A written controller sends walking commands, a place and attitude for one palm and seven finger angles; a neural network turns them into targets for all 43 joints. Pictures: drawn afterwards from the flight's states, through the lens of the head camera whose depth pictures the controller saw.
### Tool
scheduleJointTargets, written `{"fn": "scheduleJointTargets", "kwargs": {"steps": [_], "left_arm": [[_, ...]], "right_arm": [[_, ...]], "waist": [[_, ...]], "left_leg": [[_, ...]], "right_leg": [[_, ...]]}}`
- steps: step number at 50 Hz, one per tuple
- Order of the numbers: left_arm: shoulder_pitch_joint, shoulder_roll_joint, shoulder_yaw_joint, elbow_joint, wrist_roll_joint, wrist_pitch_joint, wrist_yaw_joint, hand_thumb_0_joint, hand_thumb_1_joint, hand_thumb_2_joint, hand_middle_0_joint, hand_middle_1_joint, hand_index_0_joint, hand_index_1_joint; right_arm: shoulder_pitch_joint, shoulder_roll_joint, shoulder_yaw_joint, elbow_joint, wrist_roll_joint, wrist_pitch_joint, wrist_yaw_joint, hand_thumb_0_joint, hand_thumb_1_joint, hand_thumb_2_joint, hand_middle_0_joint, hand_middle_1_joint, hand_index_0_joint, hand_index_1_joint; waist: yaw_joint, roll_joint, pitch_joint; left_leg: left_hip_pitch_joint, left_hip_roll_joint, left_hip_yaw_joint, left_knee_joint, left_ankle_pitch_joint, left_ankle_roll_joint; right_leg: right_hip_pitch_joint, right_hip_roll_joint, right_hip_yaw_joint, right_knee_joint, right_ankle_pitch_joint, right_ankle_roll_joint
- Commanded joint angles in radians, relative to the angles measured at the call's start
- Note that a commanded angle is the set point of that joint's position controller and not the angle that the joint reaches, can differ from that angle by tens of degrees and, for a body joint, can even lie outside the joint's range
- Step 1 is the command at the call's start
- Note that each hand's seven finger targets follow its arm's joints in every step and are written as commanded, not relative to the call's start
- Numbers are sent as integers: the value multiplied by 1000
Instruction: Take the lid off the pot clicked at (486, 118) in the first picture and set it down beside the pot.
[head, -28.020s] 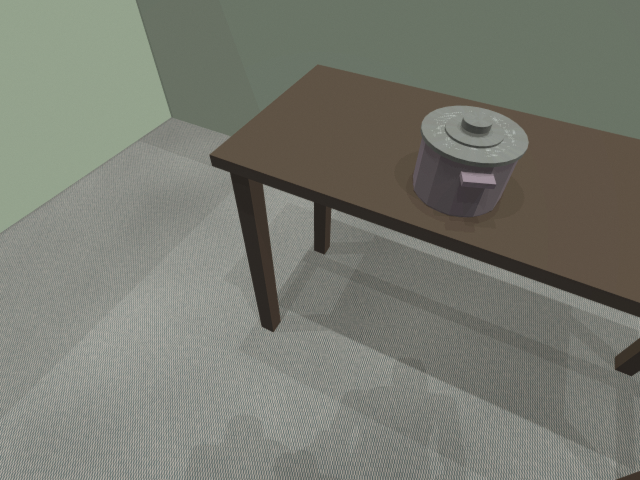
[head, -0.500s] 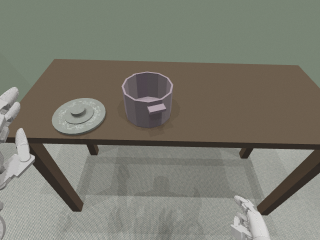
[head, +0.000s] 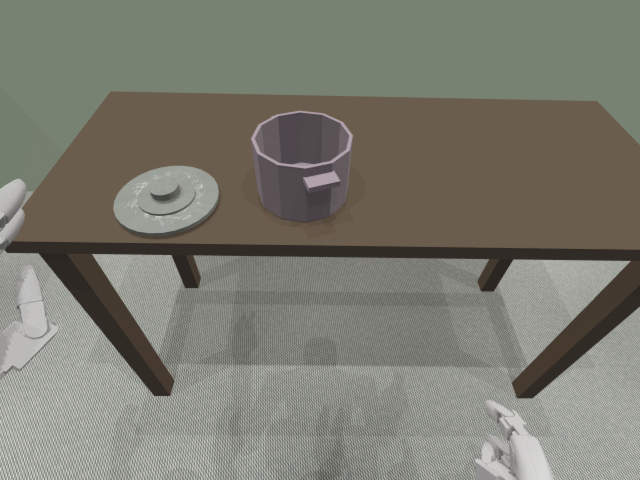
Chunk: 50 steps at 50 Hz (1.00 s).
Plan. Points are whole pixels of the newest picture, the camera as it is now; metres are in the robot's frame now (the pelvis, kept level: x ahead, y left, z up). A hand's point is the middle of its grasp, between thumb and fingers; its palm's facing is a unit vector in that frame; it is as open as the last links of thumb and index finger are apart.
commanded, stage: step back with the hand held close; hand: left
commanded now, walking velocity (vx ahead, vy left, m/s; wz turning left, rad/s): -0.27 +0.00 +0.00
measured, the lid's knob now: (164, 188) +0.56 +0.31 +0.03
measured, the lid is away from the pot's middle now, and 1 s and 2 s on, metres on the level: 0.25 0.25 0.25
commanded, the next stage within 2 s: stop stepping back and stand still in 0.88 s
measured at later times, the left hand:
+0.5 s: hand (43, 373) +0.15 +0.22 +0.20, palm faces +0.35 -0.81 -0.47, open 7.4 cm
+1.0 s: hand out of the picture +0.08 +0.23 +0.19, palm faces +0.30 -0.87 -0.40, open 7.4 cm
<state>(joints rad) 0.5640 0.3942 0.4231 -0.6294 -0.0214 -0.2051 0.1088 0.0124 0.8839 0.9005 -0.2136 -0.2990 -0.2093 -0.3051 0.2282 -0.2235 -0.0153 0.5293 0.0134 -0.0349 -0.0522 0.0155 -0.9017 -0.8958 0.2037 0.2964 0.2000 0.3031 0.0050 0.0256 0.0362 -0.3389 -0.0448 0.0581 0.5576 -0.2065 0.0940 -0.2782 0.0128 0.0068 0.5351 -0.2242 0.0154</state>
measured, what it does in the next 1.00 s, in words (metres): walks backwards: right foot, then left foot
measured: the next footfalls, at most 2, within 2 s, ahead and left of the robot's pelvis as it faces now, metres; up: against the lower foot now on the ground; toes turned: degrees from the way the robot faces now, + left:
right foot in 0.36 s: -0.03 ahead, -0.13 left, +0.00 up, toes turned +5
left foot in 0.90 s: -0.06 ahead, +0.11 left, +0.00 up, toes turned +1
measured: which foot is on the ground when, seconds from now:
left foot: down 0.00-0.74, up 0.76-0.88, down 0.90-1.00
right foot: down 0.00-0.22, up 0.24-0.34, down 0.36-0.92, up 0.94-1.00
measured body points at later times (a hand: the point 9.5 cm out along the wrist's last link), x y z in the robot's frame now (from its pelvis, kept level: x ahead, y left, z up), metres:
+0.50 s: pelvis -0.04 -0.01 +0.00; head -0.01 +0.01 +0.45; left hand +0.13 +0.26 +0.22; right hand +0.13 -0.25 -0.08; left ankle +0.06 +0.06 -0.73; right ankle -0.07 -0.14 -0.73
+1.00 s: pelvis -0.15 +0.01 +0.00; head -0.12 +0.04 +0.45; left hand +0.06 +0.28 +0.21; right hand +0.02 -0.23 -0.07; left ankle -0.10 +0.11 -0.73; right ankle -0.14 -0.12 -0.71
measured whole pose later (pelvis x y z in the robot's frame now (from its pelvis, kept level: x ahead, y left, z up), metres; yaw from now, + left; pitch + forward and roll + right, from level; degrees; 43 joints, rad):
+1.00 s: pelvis -0.15 +0.01 +0.00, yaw -2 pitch +2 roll +0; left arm 0.43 0.45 0.38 -0.60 -0.04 -0.25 0.11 0.01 0.89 0.90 -0.21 -0.30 -0.21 -0.30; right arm 0.16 -0.18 -0.02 0.62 -0.01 -0.10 -0.03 0.01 -0.90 -0.90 0.20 0.30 0.20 0.30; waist -0.02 -0.08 0.04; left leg -0.39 -0.01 0.05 0.55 -0.19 0.04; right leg -0.42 0.04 0.09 0.76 -0.43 0.01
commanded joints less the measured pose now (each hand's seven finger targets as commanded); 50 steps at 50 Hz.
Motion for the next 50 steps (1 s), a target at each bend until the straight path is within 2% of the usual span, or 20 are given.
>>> {"fn": "scheduleJointTargets", "kwargs": {"steps": [1, 7, 12, 17, 19, 20, 23, 27, 29, 32, 35, 37, 38, 41, 43, 45, 46, 48, 49, 50], "left_arm": [[-69, 169, 89, -222, -1, -69, 25, 0, 900, 900, -200, -300, -200, -300], [-42, 185, 94, -279, -7, -90, 49, 0, 900, 900, -200, -300, -200, -300], [-26, 180, 139, -252, 20, -106, 39, 0, 900, 900, -200, -300, -200, -300], [-10, 190, 147, -195, 7, -109, 22, 0, 900, 900, -200, -300, -200, -300], [4, 216, 151, -202, -24, -119, 28, 0, 900, 900, -200, -300, -200, -300], [-56, 209, 122, -236, -34, -134, 29, 0, 900, 900, -200, -300, -200, -300], [-61, 224, 119, -280, -30, -125, 30, 0, 900, 900, -200, -300, -200, -300], [-2, 229, 125, -299, -31, -111, 16, 0, 900, 900, -200, -300, -200, -300], [-24, 238, 133, -304, -32, -109, 17, 0, 900, 900, -200, -300, -200, -300], [-37, 218, 154, -263, -31, -86, 22, 0, 900, 900, -200, -300, -200, -300], [16, 233, 149, -234, -45, -78, 23, 0, 900, 900, -200, -300, -200, -300], [-45, 239, 108, -242, -44, -88, 29, 0, 900, 900, -200, -300, -200, -300], [-107, 248, 113, -245, -41, -91, 38, 0, 900, 900, -200, -300, -200, -300], [-133, 202, 67, -215, -21, -65, 24, 0, 900, 900, -200, -300, -200, -300], [-139, 187, 45, -213, -23, -71, 22, 0, 900, 900, -200, -300, -200, -300], [-149, 206, 60, -237, -18, -90, 25, 0, 900, 900, -200, -300, -200, -300], [-134, 210, 61, -230, -23, -87, 24, 0, 900, 900, -200, -300, -200, -300], [-54, 221, 109, -231, -32, -92, 21, 0, 900, 900, -200, -300, -200, -300], [-73, -96, -322, 646, 27, 103, -71, 0, 900, 900, -200, -300, -200, -300], [-212, 270, 103, -564, -63, -33, -18, 0, 900, 900, -200, -300, -200, -300]], "right_arm": [[-85, -141, -62, -153, -7, -67, -16, 0, -900, -900, 200, 300, 200, 300], [-86, -135, -54, -134, -17, -76, -23, 0, -900, -900, 200, 300, 200, 300], [-109, -151, -63, -152, -20, -87, -25, 0, -900, -900, 200, 300, 200, 300], [-104, -134, -77, -146, -11, -91, -7, 0, -900, -900, 200, 300, 200, 300], [-86, -102, -76, -124, -14, -84, 5, 0, -900, -900, 200, 300, 200, 300], [-88, -93, -63, -102, -16, -78, 5, 0, -900, -900, 200, 300, 200, 300], [-93, -113, -77, -111, 5, -70, -14, 0, -900, -900, 200, 300, 200, 300], [-142, -126, -66, -141, -7, -70, -14, 0, -900, -900, 200, 300, 200, 300], [-153, -134, -65, -139, -26, -84, -11, 0, -900, -900, 200, 300, 200, 300], [-149, -122, -70, -135, -38, -77, -2, 0, -900, -900, 200, 300, 200, 300], [-135, -101, -78, -141, -21, -54, 8, 0, -900, -900, 200, 300, 200, 300], [-103, -77, -75, -109, -16, -45, 8, 0, -900, -900, 200, 300, 200, 300], [-122, -74, -59, -103, -23, -43, 7, 0, -900, -900, 200, 300, 200, 300], [-127, -58, -45, -111, -13, -44, -9, 0, -900, -900, 200, 300, 200, 300], [-136, -81, -28, -98, -18, -48, -27, 0, -900, -900, 200, 300, 200, 300], [-131, -124, -46, -96, -26, -71, -31, 0, -900, -900, 200, 300, 200, 300], [-102, -104, -51, -88, -29, -84, -19, 0, -900, -900, 200, 300, 200, 300], [-89, -113, -72, -95, -19, -111, -1, 0, -900, -900, 200, 300, 200, 300], [16, -295, -119, 222, -56, -172, 63, 0, -900, -900, 200, 300, 200, 300], [-133, -83, -76, -157, 5, -139, 62, 0, -900, -900, 200, 300, 200, 300]], "waist": [[-20, -62, -52], [-24, 14, -104], [-8, 243, -90], [-7, 13, -40], [-26, -133, -59], [-32, -144, -123], [-28, -133, -336], [1, 132, -290], [1, 256, -231], [7, 240, -118], [5, 25, -133], [-17, -259, -123], [-6, -221, -90], [-36, -235, -107], [-47, -34, -68], [-25, 253, -100], [-28, 245, -160], [3, 128, -236], [-119, 315, -213], [34, 90, -397]], "left_leg": [[-125, 127, -188, -140, -357, -14], [-17, 132, -202, -97, -203, -32], [-462, 305, -351, -438, -612, 36], [-346, 219, -244, -265, -466, -1], [-59, 101, -122, -15, -167, -66], [79, 91, -84, 67, 22, -82], [270, 115, -40, 29, 400, -62], [226, 224, -157, -149, 401, -19], [64, 311, -256, -320, 127, 6], [-308, 338, -263, -455, -425, -1], [-125, 203, -128, -217, -351, -89], [120, 49, -59, 356, -161, -134], [40, 40, -59, 479, -234, -129], [-4, 85, -82, 279, -166, -102], [88, 73, -45, -106, 57, -97], [107, 286, -220, -208, 502, -35], [148, 344, -251, -199, 624, -1], [278, 344, -226, -157, 798, 30], [248, 415, -340, 0, 1164, 24], [320, 359, -229, -174, 768, 14]], "right_leg": [[37, -88, 160, -158, -132, -69], [-49, -100, 129, -132, -54, -76], [337, 68, 4, 237, -41, -11], [213, 29, 53, -2, -80, -45], [-71, -141, 244, -226, 4, -112], [-100, -213, 261, -223, 247, -126], [21, -120, 124, -71, 662, -10], [20, 21, 39, 21, 177, 2], [73, 79, 34, 146, -173, -16], [260, 82, 14, 215, -216, -45], [94, -17, 60, -138, -204, -89], [-327, -374, 483, -459, -261, -207], [-268, -385, 369, -400, 84, -226], [-75, -271, 195, -195, 513, -155], [-50, -158, 92, -47, 488, -80], [-63, -18, 39, 138, 112, -24], [-116, 22, 82, 233, -184, -27], [-186, 53, 47, 271, -276, -19], [-375, -2, 127, 516, -273, 12], [-124, 36, 135, 440, -331, 17]]}}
